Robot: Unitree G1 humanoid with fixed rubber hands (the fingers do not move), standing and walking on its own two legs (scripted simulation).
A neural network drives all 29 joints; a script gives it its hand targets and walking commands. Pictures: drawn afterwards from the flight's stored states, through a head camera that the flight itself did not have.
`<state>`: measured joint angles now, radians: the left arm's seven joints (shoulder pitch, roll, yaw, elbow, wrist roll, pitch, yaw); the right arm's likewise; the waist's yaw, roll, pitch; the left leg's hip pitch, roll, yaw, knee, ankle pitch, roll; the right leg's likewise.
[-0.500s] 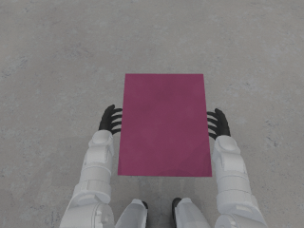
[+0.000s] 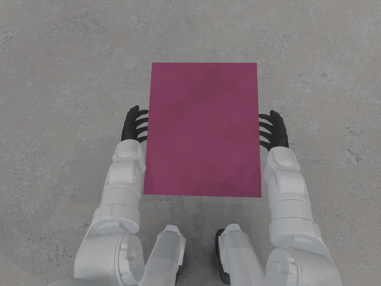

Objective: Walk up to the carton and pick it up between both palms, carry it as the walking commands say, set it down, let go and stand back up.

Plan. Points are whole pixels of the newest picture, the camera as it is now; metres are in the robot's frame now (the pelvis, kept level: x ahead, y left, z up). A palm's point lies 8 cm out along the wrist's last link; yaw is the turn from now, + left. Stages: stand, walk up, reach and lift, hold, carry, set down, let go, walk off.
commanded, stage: set down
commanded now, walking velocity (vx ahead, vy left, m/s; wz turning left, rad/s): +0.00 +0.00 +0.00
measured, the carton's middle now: (202, 136) +0.45 +0.00 -0.16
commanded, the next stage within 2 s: none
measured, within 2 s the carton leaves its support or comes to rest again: neither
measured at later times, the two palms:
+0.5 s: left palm (140, 144) +0.42 +0.16 -0.16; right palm (264, 150) +0.41 -0.15 -0.16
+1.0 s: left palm (146, 146) +0.44 +0.17 -0.25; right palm (253, 150) +0.44 -0.15 -0.25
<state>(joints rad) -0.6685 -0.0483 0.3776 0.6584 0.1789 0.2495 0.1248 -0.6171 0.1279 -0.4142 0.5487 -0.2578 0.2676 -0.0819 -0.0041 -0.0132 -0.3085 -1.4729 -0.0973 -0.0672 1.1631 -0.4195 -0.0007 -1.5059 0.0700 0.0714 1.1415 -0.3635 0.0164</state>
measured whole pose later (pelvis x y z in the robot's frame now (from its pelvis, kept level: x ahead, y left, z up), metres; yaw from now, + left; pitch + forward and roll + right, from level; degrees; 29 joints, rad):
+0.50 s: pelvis -0.03 +0.00 -0.08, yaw +0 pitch +46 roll +1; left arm -0.86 0.03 0.36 0.76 0.13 0.25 0.16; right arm -0.82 0.06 -0.41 0.68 -0.17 0.24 -0.15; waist -0.01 -0.02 -0.30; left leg -1.80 -0.12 -0.06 1.49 -0.49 -0.02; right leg -1.83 0.10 0.07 1.46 -0.43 0.02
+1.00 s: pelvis -0.04 +0.00 -0.15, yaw +0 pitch +49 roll +0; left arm -1.04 0.09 0.35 0.83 0.09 0.25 0.17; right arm -0.99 -0.01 -0.40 0.70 -0.14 0.26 -0.16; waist 0.00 -0.01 -0.19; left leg -2.04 -0.14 -0.05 1.72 -0.54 -0.02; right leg -2.07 0.11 0.07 1.69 -0.48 0.04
